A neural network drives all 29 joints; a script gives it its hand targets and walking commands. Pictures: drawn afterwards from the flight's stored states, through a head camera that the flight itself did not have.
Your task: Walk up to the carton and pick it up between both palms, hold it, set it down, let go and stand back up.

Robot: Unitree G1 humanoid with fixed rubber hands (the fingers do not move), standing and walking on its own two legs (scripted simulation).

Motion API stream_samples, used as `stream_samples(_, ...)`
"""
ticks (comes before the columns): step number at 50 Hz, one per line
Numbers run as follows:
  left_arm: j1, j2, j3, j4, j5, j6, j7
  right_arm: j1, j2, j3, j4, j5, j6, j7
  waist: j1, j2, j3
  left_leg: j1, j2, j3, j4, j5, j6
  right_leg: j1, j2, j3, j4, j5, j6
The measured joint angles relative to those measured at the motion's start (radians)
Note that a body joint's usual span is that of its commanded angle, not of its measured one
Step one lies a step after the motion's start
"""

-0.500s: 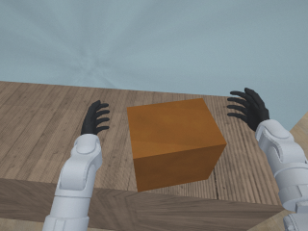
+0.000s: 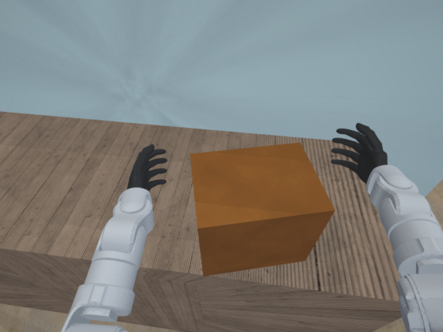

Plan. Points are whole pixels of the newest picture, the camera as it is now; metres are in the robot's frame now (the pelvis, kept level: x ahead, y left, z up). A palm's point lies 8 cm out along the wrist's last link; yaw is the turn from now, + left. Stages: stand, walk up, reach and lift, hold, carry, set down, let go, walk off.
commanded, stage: reach and lift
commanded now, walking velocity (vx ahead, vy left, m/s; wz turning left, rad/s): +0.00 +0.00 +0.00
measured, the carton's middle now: (251, 210) +0.37 +0.01 -0.01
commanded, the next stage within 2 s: none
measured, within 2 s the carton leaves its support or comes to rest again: neither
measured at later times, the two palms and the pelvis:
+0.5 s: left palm (146, 204) +0.33 +0.22 +0.02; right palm (346, 180) +0.44 -0.17 +0.05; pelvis +0.00 +0.01 -0.01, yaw +0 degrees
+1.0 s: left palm (166, 201) +0.33 +0.18 +0.03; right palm (332, 182) +0.44 -0.14 +0.03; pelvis +0.01 +0.00 -0.01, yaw +0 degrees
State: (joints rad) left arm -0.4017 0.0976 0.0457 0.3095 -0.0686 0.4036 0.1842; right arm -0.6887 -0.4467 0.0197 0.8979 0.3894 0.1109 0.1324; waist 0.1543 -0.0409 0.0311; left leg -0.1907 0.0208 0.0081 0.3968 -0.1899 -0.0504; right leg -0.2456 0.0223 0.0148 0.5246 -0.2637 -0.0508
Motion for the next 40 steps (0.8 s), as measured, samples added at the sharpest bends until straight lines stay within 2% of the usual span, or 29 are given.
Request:
stream_samples(5, 0.007, -0.028, 0.0, 0.142, 0.0, -0.186, -0.007, 0.002, 0.021, 0.0, 0.098, 0.0, -0.125, 0.019, 0.0, 0.009, -0.026, -0.068, 0.007, -0.007, 0.036, -0.007, 0.0, -0.05, 0.007, -0.007, 0.0, 0.011, 0.0)
stream_samples(9, 0.007, -0.042, 0.0, 0.243, 0.0, -0.302, 0.018, 0.002, 0.043, 0.001, 0.185, 0.0, -0.2, 0.025, 0.004, 0.01, -0.067, -0.147, 0.016, -0.01, 0.064, -0.01, 0.0, -0.116, 0.015, -0.009, 0.0, 0.023, 0.0)
stream_samples(16, -0.007, -0.046, 0.0, 0.355, 0.0, -0.43, 0.041, -0.015, 0.055, 0.01, 0.245, 0.0, -0.276, 0.025, 0.009, 0.013, -0.131, -0.274, 0.026, -0.011, 0.102, -0.015, 0.0, -0.228, 0.026, -0.01, 0.0, 0.04, 0.001)
stream_samples(22, -0.01, -0.049, 0.0, 0.374, 0.0, -0.486, 0.043, -0.023, 0.055, 0.017, 0.256, 0.0, -0.316, 0.025, 0.012, 0.017, -0.153, -0.321, 0.027, -0.013, 0.114, -0.023, 0.0, -0.268, 0.026, -0.011, 0.0, 0.038, 0.004)
stream_samples(30, -0.01, -0.082, 0.0, 0.354, 0.0, -0.496, 0.022, -0.023, 0.063, 0.027, 0.266, 0.0, -0.358, 0.022, 0.013, 0.019, -0.17, -0.323, 0.027, -0.014, 0.116, -0.039, 0.0, -0.268, 0.026, -0.011, 0.0, 0.023, 0.004)
stream_samples(37, -0.005, -0.151, -0.001, 0.338, 0.043, -0.504, 0.002, -0.023, 0.105, 0.03, 0.274, -0.001, -0.393, -0.006, 0.013, 0.036, -0.171, -0.323, 0.027, -0.015, 0.116, -0.042, 0.0, -0.268, 0.027, -0.012, 0.0, 0.019, 0.004)
stream_samples(40, -0.005, -0.164, 0.008, 0.336, 0.071, -0.514, 0.012, -0.023, 0.13, 0.03, 0.274, -0.018, -0.41, -0.03, 0.013, 0.038, -0.163, -0.323, 0.027, -0.018, 0.114, -0.04, 0.0, -0.268, 0.027, -0.015, 0.0, 0.02, 0.005)
